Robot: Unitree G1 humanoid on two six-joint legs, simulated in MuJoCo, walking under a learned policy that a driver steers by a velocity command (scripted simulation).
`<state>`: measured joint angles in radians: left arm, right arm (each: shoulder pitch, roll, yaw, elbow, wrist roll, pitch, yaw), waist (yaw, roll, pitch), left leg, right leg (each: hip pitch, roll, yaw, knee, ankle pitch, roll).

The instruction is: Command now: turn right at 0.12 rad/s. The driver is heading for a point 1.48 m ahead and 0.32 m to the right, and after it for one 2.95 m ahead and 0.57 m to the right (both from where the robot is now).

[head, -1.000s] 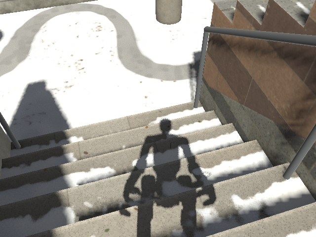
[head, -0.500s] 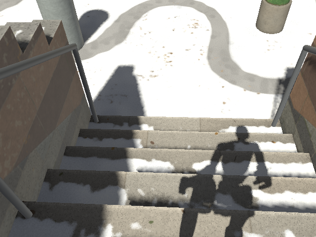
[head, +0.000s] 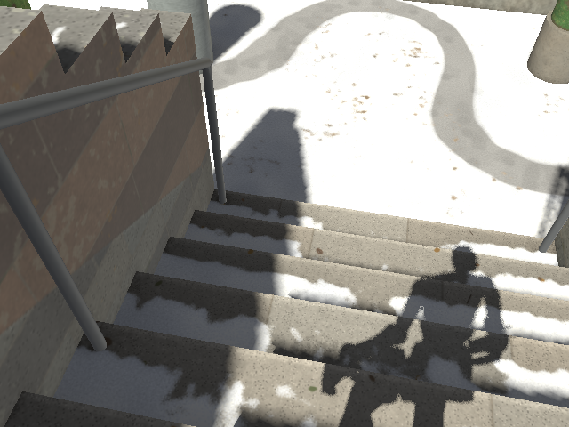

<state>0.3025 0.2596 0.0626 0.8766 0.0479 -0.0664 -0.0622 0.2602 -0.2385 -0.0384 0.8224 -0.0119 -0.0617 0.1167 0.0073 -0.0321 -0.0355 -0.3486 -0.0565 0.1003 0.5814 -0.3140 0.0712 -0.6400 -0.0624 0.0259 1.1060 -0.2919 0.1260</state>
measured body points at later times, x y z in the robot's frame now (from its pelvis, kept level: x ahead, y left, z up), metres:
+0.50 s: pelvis -0.01 -0.08 -0.01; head +0.00 -0.09 +0.44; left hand +0.16 +0.13 -0.12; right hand +0.01 -0.38 -0.12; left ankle +0.00 +0.08 -0.67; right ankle -0.03 -0.15 -0.73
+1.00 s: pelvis +0.01 -0.10 +0.00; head +0.02 -0.10 +0.45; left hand +0.20 +0.07 -0.13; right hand -0.05 -0.33 -0.15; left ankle +0.04 +0.05 -0.73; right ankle -0.03 -0.15 -0.73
